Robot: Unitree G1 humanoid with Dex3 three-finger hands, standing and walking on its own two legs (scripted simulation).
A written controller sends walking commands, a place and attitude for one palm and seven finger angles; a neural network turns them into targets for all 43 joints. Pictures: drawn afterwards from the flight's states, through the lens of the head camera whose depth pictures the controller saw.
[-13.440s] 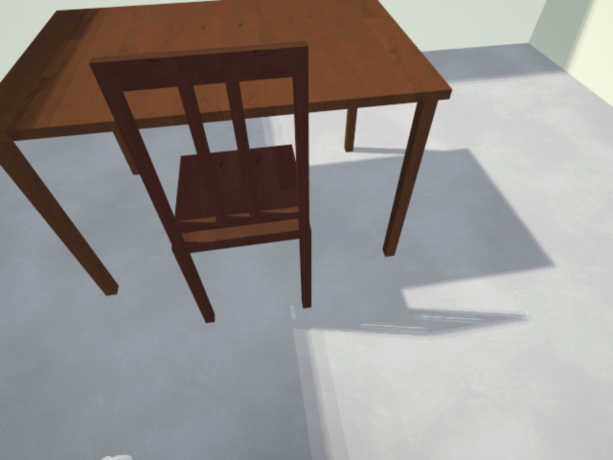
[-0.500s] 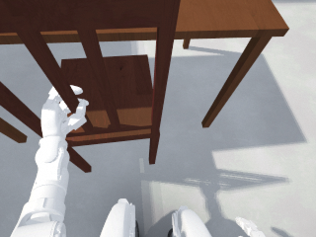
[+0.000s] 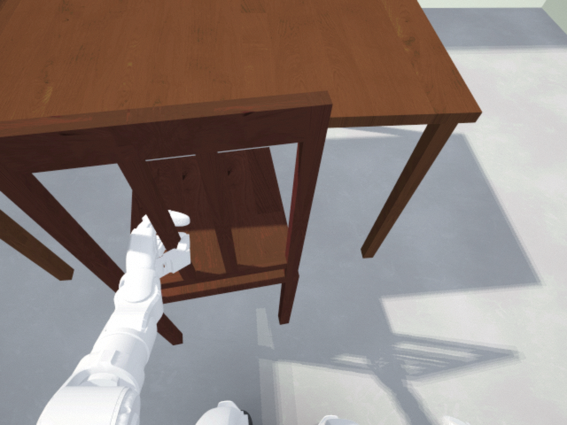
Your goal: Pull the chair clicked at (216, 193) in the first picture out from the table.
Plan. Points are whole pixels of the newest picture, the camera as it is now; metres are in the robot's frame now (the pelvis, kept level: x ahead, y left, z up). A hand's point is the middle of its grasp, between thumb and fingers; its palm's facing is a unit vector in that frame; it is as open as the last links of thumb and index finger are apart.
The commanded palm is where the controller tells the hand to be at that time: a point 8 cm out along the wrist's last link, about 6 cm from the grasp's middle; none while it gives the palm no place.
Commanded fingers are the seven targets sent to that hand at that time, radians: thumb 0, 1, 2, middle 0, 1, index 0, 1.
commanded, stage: step backward, pulling the chair out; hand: left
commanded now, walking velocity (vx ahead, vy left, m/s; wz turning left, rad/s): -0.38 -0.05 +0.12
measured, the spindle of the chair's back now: (167, 232) +0.40 +0.19 -0.04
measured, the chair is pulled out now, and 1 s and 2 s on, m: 0.06 0.18 0.29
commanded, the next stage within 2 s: none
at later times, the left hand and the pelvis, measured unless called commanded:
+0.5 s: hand (198, 310) +0.28 +0.13 -0.05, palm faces +0.03 -0.98 -0.18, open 5.4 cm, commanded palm +0.29 +0.18 -0.05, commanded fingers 0.00 0.90 0.90 -0.50 -1.45 -0.50 -1.45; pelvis -0.06 +0.00 +0.01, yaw +1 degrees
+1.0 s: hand (190, 325) +0.26 +0.13 -0.05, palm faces +0.03 -0.98 -0.19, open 5.5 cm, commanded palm +0.25 +0.19 -0.05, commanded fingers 0.00 0.90 0.90 -0.50 -1.45 -0.50 -1.45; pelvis -0.10 +0.00 +0.01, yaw +4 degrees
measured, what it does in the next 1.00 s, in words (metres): steps on the spot: left foot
